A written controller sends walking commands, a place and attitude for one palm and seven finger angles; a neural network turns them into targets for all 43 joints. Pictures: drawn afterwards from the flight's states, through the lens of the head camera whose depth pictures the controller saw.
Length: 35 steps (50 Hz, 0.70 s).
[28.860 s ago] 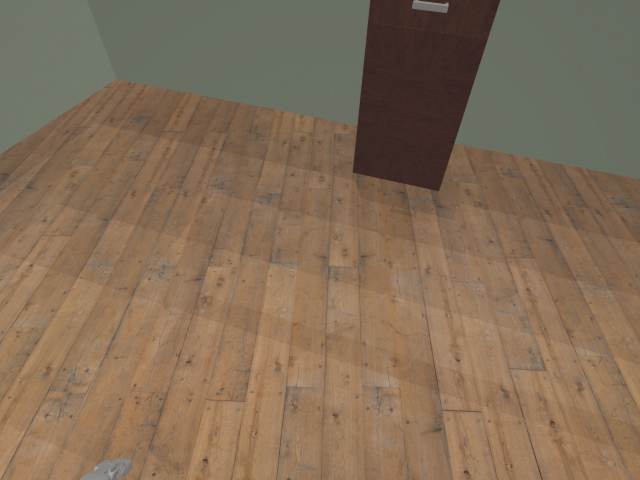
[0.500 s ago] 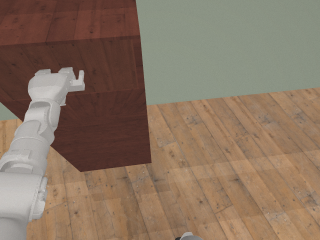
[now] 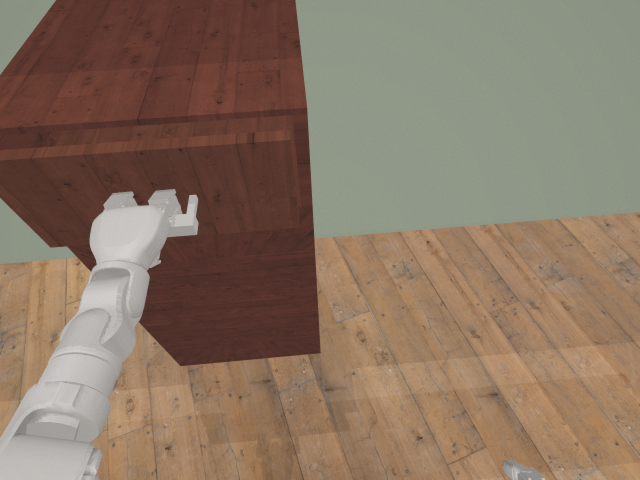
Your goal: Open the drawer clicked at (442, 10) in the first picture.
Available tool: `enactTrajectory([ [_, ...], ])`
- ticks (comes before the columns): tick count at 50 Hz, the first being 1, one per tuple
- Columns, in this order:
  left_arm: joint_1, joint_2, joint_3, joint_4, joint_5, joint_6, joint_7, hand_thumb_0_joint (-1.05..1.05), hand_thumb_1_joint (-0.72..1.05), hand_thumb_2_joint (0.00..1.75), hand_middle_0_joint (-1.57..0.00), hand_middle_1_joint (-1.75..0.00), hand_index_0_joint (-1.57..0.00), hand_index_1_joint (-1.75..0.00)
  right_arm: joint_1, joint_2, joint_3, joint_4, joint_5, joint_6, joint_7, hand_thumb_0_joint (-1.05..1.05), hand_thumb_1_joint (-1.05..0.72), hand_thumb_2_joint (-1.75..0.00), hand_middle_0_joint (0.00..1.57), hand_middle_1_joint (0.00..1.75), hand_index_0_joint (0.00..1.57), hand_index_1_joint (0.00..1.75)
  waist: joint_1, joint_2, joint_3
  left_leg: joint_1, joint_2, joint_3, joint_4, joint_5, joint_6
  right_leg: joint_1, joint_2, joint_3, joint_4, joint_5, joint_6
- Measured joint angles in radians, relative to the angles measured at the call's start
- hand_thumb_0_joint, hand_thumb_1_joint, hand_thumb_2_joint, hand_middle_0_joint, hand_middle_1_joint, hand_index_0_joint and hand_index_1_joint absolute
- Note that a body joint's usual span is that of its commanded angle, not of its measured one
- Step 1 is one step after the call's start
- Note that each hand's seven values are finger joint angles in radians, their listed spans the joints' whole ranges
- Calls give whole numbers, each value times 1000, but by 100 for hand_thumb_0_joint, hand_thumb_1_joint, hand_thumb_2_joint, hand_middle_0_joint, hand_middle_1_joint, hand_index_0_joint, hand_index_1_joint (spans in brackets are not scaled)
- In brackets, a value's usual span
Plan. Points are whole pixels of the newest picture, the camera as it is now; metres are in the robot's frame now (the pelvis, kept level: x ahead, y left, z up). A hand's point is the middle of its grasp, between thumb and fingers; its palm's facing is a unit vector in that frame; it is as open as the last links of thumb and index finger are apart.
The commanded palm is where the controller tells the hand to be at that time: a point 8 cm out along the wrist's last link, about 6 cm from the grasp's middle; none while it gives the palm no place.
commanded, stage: pull the drawer open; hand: left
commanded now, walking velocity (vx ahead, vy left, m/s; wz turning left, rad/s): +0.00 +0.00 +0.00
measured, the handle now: (152, 216) +0.45 +0.25 +0.06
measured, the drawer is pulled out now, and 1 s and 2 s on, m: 0.05 0.18 0.28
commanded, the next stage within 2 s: none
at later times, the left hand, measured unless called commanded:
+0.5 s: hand (141, 297) +0.33 +0.24 +0.04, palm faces -0.01 -0.02 -1.00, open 5.3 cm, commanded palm +0.30 +0.24 +0.09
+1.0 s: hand (132, 344) +0.27 +0.23 +0.04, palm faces +0.01 -0.04 -1.00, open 5.3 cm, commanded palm +0.24 +0.23 +0.09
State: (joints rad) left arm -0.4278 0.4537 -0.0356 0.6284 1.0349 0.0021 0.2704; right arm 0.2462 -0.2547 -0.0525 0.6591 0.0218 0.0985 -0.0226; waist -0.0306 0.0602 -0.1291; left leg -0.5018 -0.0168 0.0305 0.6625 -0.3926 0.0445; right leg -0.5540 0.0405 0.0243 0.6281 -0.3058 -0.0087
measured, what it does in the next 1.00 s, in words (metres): stands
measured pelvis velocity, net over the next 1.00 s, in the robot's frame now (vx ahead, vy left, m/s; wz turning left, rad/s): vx -0.01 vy -0.02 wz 0.01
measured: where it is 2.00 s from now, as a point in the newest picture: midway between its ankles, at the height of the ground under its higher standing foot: outside the picture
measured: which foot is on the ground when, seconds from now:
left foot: down 0.00-1.00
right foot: down 0.00-1.00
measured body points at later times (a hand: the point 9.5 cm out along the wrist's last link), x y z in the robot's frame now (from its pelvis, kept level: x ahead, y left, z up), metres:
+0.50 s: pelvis -0.01 -0.02 +0.00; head +0.03 -0.04 +0.45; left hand +0.33 +0.24 +0.09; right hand +0.15 -0.26 -0.12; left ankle -0.05 +0.09 -0.72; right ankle -0.01 -0.12 -0.72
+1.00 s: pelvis -0.01 -0.02 +0.00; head +0.02 -0.06 +0.45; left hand +0.27 +0.23 +0.09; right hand +0.18 -0.26 -0.10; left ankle -0.05 +0.09 -0.72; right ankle -0.01 -0.12 -0.72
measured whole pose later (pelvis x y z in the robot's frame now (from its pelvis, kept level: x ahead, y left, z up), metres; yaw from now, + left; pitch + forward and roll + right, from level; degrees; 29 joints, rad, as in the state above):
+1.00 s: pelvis -0.01 -0.02 +0.00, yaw +0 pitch +7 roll +1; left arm 0.05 0.42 -0.04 0.19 1.00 0.03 0.27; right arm 0.12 -0.25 -0.03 0.65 0.01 0.04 -0.05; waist 0.05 0.06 -0.09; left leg -0.35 -0.01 0.03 0.60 -0.37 0.01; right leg -0.44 0.04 0.02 0.63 -0.31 -0.04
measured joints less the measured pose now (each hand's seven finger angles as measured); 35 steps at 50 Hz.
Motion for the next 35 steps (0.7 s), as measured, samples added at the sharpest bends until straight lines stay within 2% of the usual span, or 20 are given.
enactTrajectory([
  [7, 51, -17, -28, -62, -6, 27, -16, 0, 76, 83, -34, -135, -41, -135, -38, 4, 8, -15, 0, -4, -8, 1, -91, -90, 20, 30, 20, 30, 17, 0, 10, 32, -4, -9, -12, 7, -4, 31, -5, -8, -4, -1, -4],
  [22, 179, -25, -31, -185, -11, 22, -22, 0, 76, 84, -34, -135, -42, -135, -58, 7, 15, -4, -4, -15, -26, 1, -91, -90, 20, 30, 20, 30, 48, 2, 32, 78, -4, -16, -28, 17, -17, 69, -4, -15, 3, -5, -18],
  [35, 309, -23, 0, -287, -30, 17, -26, 1, 76, 83, -34, -135, -42, -135, -78, 5, 15, 3, -7, -35, -35, 1, -91, -90, 20, 30, 20, 30, 56, 5, 38, 115, 3, -5, -51, 26, -27, 92, 4, -5, 0, -2, -28],
])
